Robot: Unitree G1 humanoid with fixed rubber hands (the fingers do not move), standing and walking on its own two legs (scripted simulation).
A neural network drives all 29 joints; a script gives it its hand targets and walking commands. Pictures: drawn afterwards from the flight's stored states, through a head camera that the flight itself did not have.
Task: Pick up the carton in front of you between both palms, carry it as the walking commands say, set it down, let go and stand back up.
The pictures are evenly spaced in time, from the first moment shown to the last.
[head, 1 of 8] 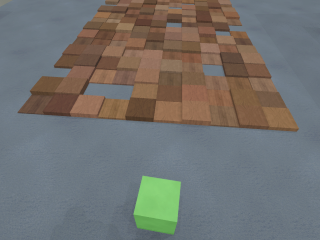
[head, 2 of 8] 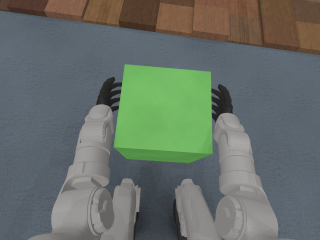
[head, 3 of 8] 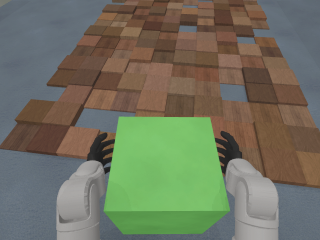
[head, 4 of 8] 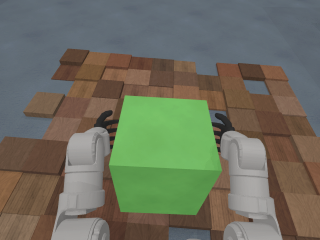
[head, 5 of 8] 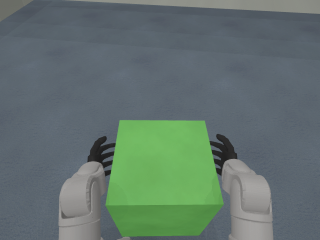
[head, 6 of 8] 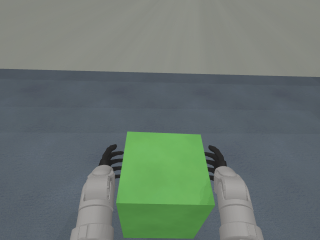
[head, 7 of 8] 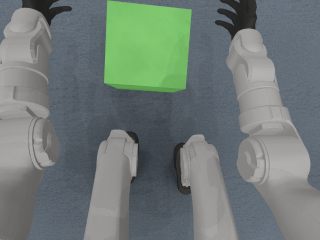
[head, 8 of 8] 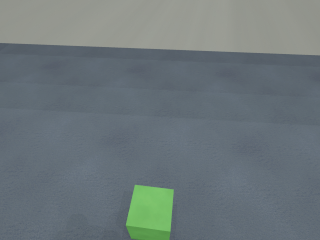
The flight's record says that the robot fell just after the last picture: no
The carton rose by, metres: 0.80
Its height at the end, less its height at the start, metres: +0.00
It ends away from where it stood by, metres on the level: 6.42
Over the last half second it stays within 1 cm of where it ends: yes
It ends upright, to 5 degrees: yes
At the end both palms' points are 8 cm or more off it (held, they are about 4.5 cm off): yes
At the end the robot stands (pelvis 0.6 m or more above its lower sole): yes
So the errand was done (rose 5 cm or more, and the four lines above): yes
